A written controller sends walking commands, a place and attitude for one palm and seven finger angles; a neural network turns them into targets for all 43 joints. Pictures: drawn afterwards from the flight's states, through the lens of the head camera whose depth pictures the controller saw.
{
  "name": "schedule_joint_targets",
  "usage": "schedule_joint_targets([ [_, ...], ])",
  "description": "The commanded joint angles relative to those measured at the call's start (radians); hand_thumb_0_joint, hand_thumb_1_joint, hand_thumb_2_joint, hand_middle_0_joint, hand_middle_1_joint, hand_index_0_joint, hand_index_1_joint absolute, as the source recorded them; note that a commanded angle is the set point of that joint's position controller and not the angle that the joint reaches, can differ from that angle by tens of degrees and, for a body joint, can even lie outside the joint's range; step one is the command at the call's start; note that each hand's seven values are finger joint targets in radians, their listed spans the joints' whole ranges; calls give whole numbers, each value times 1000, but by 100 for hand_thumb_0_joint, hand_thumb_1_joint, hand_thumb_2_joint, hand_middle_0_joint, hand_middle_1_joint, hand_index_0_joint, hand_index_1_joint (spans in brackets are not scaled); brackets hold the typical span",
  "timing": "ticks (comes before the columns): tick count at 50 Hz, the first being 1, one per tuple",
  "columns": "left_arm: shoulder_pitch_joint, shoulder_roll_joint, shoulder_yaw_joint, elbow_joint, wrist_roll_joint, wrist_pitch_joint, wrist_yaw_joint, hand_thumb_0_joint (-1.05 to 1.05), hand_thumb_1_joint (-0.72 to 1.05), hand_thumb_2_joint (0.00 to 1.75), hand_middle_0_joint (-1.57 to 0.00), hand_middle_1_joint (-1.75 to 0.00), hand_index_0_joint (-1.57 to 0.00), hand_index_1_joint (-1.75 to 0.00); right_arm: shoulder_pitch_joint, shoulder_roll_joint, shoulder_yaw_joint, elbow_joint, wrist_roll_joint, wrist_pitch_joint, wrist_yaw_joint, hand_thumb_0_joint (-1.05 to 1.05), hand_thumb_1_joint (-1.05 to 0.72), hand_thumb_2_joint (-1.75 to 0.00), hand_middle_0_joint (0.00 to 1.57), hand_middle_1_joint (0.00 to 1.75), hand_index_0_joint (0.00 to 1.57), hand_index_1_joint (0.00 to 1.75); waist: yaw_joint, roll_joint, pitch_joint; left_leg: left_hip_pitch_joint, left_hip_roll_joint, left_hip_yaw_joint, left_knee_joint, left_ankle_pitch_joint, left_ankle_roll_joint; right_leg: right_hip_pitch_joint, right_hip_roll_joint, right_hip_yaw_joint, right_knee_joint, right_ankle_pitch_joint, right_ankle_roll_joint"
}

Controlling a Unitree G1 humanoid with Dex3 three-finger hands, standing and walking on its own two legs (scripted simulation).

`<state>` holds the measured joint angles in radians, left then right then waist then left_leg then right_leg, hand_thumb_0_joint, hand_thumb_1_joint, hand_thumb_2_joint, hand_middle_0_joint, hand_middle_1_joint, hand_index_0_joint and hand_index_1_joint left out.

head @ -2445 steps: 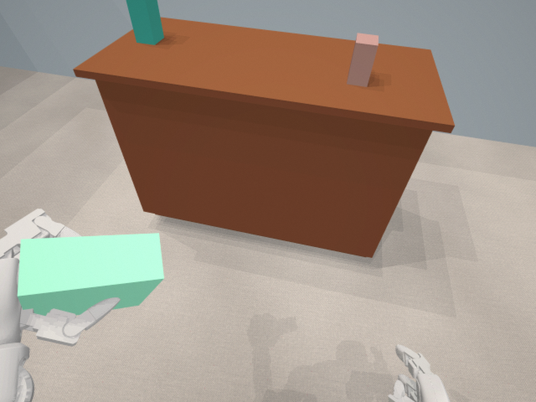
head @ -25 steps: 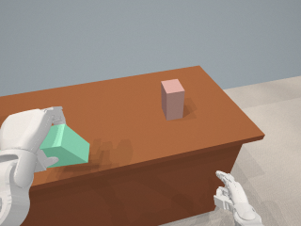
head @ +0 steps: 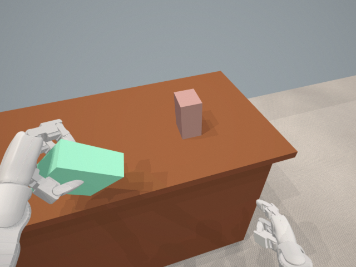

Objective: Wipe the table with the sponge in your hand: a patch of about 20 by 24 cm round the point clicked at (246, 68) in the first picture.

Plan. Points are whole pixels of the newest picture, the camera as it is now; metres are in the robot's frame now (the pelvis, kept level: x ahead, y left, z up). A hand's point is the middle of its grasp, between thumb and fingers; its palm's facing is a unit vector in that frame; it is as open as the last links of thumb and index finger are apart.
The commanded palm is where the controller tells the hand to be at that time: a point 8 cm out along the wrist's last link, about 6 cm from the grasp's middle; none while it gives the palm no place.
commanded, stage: step back with the hand held close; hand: left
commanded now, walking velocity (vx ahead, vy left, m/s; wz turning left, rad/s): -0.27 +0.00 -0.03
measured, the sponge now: (88, 173) +0.24 +0.23 +0.14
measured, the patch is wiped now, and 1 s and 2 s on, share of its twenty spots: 1.00 1.00 1.00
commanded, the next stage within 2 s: stop stepping back and stand still in 1.14 s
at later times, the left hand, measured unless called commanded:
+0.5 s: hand (26, 180) +0.17 +0.27 +0.21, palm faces +0.39 -0.81 -0.43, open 9.1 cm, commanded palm +0.11 +0.31 +0.24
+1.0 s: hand out of the picture +0.10 +0.27 +0.21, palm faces +0.28 -0.90 -0.32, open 9.1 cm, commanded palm +0.03 +0.34 +0.24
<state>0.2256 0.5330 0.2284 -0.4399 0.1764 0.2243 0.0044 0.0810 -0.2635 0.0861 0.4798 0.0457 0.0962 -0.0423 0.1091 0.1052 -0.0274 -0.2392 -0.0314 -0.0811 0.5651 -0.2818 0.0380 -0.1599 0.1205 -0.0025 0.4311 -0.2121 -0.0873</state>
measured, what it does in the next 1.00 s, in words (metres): walks backwards: right foot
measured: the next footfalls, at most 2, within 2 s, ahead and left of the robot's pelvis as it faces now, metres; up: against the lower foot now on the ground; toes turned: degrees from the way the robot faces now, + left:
right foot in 0.80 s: -0.10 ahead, -0.09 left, +0.00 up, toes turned +3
right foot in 1.32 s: -0.29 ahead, -0.07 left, +0.00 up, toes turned -6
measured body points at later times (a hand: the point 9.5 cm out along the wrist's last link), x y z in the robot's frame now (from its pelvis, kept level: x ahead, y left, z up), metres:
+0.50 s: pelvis -0.05 +0.04 -0.02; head -0.05 +0.05 +0.43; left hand +0.14 +0.31 +0.23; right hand +0.09 -0.21 -0.10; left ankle +0.00 +0.11 -0.74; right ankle +0.02 -0.07 -0.74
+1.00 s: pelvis -0.14 +0.06 -0.02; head -0.11 +0.11 +0.43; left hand +0.07 +0.32 +0.22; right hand +0.03 -0.17 -0.08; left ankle -0.04 +0.13 -0.74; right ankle -0.14 -0.09 -0.74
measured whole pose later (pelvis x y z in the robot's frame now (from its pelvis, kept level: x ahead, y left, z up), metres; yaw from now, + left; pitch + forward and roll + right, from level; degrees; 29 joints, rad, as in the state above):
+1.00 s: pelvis -0.14 +0.06 -0.02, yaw -2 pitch +2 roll -4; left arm 0.35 0.46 0.37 -0.72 -0.05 -0.21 0.13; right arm 0.16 -0.18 0.03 0.55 0.02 0.06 -0.04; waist -0.04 -0.04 0.01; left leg -0.51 0.00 0.00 0.68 -0.20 0.08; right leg -0.33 0.07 0.04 0.62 -0.31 0.02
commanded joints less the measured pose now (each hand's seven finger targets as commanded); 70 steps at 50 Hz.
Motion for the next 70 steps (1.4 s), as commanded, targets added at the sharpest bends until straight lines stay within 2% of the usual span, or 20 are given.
schedule_joint_targets([
  [1, -39, 155, 227, -353, -242, -270, 112, 0, 10, 130, -120, -160, -120, -160, 15, -70, -60, -130, -18, -28, -6, 0, -90, -90, 20, 30, 20, 30, -95, -241, -147, 86, 36, -13, 87, 57, 8, -124, -318, 273, -138, 185, 4],
  [5, 42, 210, 330, -529, -256, -355, 165, 0, 10, 130, -120, -160, -120, -160, -10, -105, -73, -116, -30, -28, -13, 0, -90, -90, 20, 30, 20, 30, -98, 128, -173, -6, 134, -101, -36, 314, 24, -32, -273, 208, 72, 464, 30],
  [11, 223, 154, 373, -474, -256, -379, 173, 0, 10, 130, -120, -160, -120, -160, 28, -88, -102, -89, -20, -16, 4, 0, -90, -90, 20, 30, 20, 30, -115, -29, -255, -50, 186, -147, 14, 559, 11, 4, -227, 134, 158, 354, 35],
  [22, 192, 123, 345, -442, -255, -419, 179, 0, 10, 130, -120, -160, -120, -160, 35, -109, -120, -79, -25, -62, -10, 0, -90, -90, 20, 30, 20, 30, -133, -130, -112, -222, 132, -134, 0, -102, 19, -151, -264, 227, 23, 47, 6],
  [26, 109, 118, 325, -485, -234, -438, 191, 0, 10, 130, -120, -160, -120, -160, 32, -106, -106, -66, -35, -86, -19, 0, -90, -90, 20, 30, 20, 30, -135, 6, -61, -251, 152, -170, -66, -277, 40, -240, -218, 196, 38, -166, 13],
  [31, 13, 91, 329, -439, -200, -443, 189, 0, 10, 130, -120, -160, -120, -160, 49, -111, -115, -82, -37, -118, -21, 0, -90, -90, 20, 30, 20, 30, -123, 176, -78, -521, 294, -295, -371, -540, 102, 7, -39, 38, 459, -153, 89],
  [38, -57, 3, 221, -287, -218, -434, 155, 0, 10, 130, -120, -160, -120, -160, 54, -84, -108, -42, -34, -133, -2, 0, -90, -90, 20, 30, 20, 30, -119, -25, -12, -263, 238, -176, -162, -275, 47, -123, -93, 73, 55, -108, 58],
  [40, -90, 14, 197, -297, -223, -454, 147, 0, 10, 130, -120, -160, -120, -160, 41, -62, -106, -30, -40, -124, 1, 0, -90, -90, 20, 30, 20, 30, -137, -132, -17, -170, 143, -92, 88, -147, -8, -230, -259, 272, -82, 135, -36],
  [44, -83, 93, 234, -438, -231, -492, 152, 0, 10, 130, -120, -160, -120, -160, 6, -61, -126, -75, -14, -101, -20, 0, -90, -90, 20, 30, 20, 30, -134, -287, -169, -66, 87, 17, 253, 126, -39, -147, -367, 242, 17, 619, -30],
  [47, 64, 118, 302, -507, -237, -502, 154, 0, 10, 130, -120, -160, -120, -160, -22, -44, -105, -80, -28, -77, -15, 0, -90, -90, 20, 30, 20, 30, -124, -42, -113, -120, 133, -43, 48, 253, -16, -152, -279, 158, 111, 497, 14],
  [50, 153, 157, 367, -583, -255, -492, 161, 0, 10, 130, -120, -160, -120, -160, 6, -69, -120, -97, -49, -111, 0, 0, -90, -90, 20, 30, 20, 30, -99, 227, -270, 67, 331, -298, -217, 695, 53, -257, -20, 56, 450, -335, 91],
  [52, 126, 138, 372, -586, -259, -494, 165, 0, 10, 130, -120, -160, -120, -160, 21, -58, -122, -60, -63, -147, 13, 0, -90, -90, 20, 30, 20, 30, -101, 127, -271, -27, 358, -275, -289, 350, 32, -236, -29, 108, 617, -369, 88],
  [55, 125, 102, 352, -574, -258, -474, 187, 0, 10, 130, -120, -160, -120, -160, 56, -57, -137, -28, -43, -174, 10, 0, -90, -90, 20, 30, 20, 30, -105, 150, -289, 91, 310, -140, -264, 335, 44, -264, -45, 65, 525, -283, 93],
  [59, 91, 66, 301, -501, -246, -452, 187, 0, 10, 130, -120, -160, -120, -160, 49, -69, -134, -19, -46, -186, 3, 0, -90, -90, 20, 30, 20, 30, -110, 152, -205, -77, 272, -107, -417, -177, -1, -128, -17, -17, 389, -253, 69],
  [63, 68, 65, 281, -387, -242, -456, 179, 0, 10, 130, -120, -160, -120, -160, 73, -66, -136, 0, -59, -182, -5, 0, -90, -90, 20, 30, 20, 30, -106, 152, -212, -84, 218, -43, -371, -256, -80, -25, -24, -58, 127, -279, 15],
  [65, 73, 73, 255, -388, -242, -454, 171, 0, 10, 130, -120, -160, -120, -160, 87, -48, -138, -11, -40, -166, -17, 0, -90, -90, 20, 30, 20, 30, -120, -94, -212, 95, 49, 122, 154, -183, -120, -235, -207, 37, -165, -142, -79],
  [67, -9, 123, 265, -470, -249, -458, 157, 0, 10, 130, -120, -160, -120, -160, 29, -41, -116, -49, -25, -160, -15, 0, -90, -90, 20, 30, 20, 30, -130, -295, -84, -98, 9, 59, 715, -142, -84, -405, -439, 189, -261, 60, -136],
  [68, -64, 147, 291, -473, -249, -455, 156, 0, 10, 130, -120, -160, -120, -160, 31, -32, -96, -56, -25, -156, -7, 0, -90, -90, 20, 30, 20, 30, -139, -253, -111, -232, 30, 57, 827, -95, -75, -315, -447, 101, -186, 155, -123],
  [69, -102, 112, 270, -407, -256, -438, 136, 0, 10, 130, -120, -160, -120, -160, 19, -35, -115, -65, 14, -152, -11, 0, -90, -90, 20, 30, 20, 30, -144, -462, -50, -226, 60, -20, 846, -83, -56, -372, -427, 138, -200, -11, -94],
  [70, -153, 136, 282, -390, -258, -424, 125, 0, 10, 130, -120, -160, -120, -160, -14, -41, -110, -78, 14, -141, -14, 0, -90, -90, 20, 30, 20, 30, -155, -491, 23, -194, 89, -34, 824, -61, -50, -483, -398, 121, -196, -141, -73],
])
